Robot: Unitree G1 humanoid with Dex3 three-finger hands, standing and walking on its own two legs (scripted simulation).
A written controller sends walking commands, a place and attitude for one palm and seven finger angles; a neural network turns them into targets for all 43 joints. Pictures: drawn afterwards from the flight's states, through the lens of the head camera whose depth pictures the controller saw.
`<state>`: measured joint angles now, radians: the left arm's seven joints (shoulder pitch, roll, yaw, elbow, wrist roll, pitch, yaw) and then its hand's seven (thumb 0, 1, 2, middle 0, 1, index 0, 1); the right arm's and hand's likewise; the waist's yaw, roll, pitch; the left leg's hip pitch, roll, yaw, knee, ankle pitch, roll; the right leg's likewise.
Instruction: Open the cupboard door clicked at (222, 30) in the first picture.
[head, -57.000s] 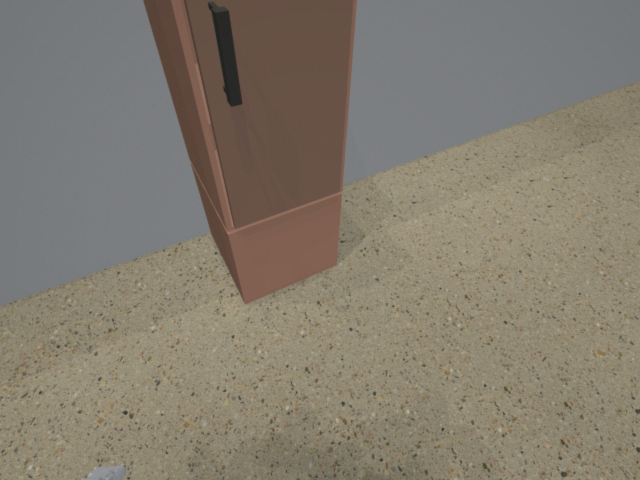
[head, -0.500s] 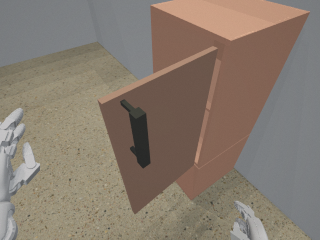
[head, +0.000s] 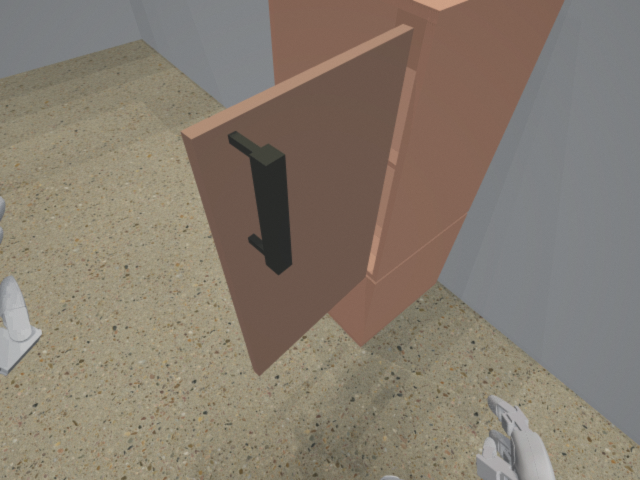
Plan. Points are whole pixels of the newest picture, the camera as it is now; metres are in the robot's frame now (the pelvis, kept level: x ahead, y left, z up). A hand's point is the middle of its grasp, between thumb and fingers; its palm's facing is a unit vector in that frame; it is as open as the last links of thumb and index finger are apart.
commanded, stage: step back with the hand held close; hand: left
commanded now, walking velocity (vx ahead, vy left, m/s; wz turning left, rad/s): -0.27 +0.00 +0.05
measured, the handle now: (261, 208) +0.37 +0.09 +0.16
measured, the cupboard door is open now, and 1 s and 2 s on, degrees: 96 96 96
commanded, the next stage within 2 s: stop stepping back and stand still in 0.78 s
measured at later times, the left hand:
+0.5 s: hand out of the picture +0.14 +0.27 +0.18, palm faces +0.48 -0.74 -0.47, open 7.4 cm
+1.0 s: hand out of the picture +0.05 +0.22 +0.17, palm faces +0.28 -0.80 -0.53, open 7.4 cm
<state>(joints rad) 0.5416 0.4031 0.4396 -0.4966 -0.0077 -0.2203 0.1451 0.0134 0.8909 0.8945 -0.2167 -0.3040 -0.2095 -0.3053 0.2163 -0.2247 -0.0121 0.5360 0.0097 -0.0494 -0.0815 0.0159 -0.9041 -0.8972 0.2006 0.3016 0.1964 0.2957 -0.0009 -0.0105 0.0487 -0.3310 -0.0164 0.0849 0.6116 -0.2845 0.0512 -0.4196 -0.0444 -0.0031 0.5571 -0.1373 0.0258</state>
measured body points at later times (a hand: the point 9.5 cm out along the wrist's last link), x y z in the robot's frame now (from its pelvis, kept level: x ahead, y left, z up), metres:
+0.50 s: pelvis -0.06 +0.00 -0.01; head -0.03 +0.02 +0.44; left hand +0.11 +0.31 +0.21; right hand +0.11 -0.23 -0.09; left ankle +0.03 +0.09 -0.73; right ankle -0.01 -0.13 -0.69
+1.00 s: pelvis -0.17 -0.02 +0.01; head -0.12 +0.00 +0.46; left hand +0.03 +0.26 +0.20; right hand +0.01 -0.27 -0.05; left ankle -0.10 +0.07 -0.73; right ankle -0.18 -0.13 -0.70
